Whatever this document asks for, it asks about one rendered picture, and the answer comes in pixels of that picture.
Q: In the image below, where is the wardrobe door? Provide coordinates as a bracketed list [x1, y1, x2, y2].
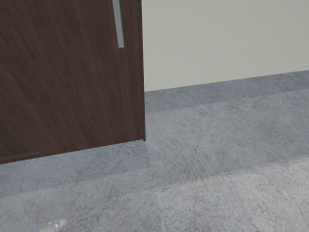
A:
[0, 109, 37, 158]
[0, 0, 143, 156]

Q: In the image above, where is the handle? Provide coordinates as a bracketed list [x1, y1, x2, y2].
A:
[112, 0, 125, 48]

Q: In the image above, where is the left robot hand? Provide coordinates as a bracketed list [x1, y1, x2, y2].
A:
[40, 218, 68, 232]

